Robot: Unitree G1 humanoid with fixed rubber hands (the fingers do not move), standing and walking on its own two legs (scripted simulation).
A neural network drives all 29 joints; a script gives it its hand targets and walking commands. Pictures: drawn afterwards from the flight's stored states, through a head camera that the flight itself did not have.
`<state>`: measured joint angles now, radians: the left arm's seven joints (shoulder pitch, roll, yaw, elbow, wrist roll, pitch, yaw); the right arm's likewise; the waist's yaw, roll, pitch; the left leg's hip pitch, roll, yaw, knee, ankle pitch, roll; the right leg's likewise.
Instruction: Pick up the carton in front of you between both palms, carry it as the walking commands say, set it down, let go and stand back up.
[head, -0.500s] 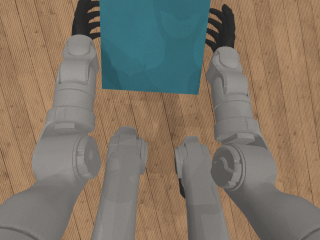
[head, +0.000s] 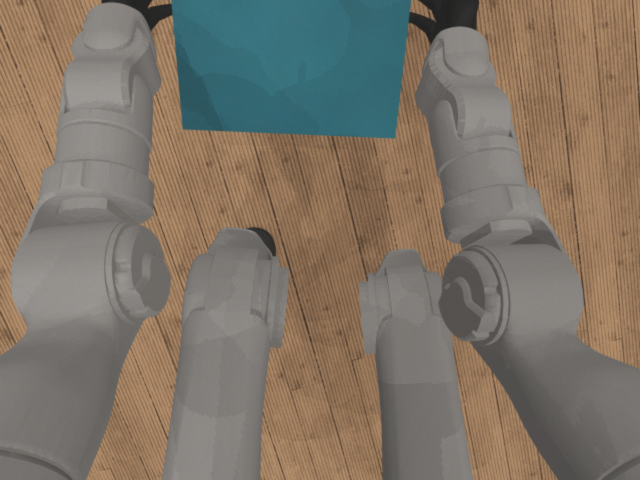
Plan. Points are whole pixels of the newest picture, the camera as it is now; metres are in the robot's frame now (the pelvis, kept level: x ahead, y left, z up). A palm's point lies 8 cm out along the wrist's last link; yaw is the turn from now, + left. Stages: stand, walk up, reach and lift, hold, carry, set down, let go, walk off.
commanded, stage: set down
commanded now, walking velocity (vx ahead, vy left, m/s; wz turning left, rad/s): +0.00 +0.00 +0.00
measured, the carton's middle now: (295, 33) +0.53 +0.11 -0.26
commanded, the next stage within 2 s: none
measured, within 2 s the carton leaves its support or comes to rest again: rests again in 0.58 s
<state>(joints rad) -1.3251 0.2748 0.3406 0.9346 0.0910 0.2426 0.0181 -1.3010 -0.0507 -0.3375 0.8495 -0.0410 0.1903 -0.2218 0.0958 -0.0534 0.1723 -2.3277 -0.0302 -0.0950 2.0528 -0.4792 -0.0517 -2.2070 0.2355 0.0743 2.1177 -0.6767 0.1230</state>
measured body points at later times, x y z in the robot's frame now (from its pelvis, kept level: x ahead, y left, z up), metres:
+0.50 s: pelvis +0.00 +0.00 -0.01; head +0.36 +0.05 +0.25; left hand +0.52 +0.26 -0.17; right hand +0.56 -0.04 -0.17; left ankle +0.12 +0.14 -0.36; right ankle +0.09 -0.13 -0.36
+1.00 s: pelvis +0.01 +0.00 -0.01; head +0.38 +0.04 +0.23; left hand +0.51 +0.27 -0.21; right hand +0.56 -0.06 -0.21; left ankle +0.12 +0.13 -0.36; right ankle +0.09 -0.12 -0.36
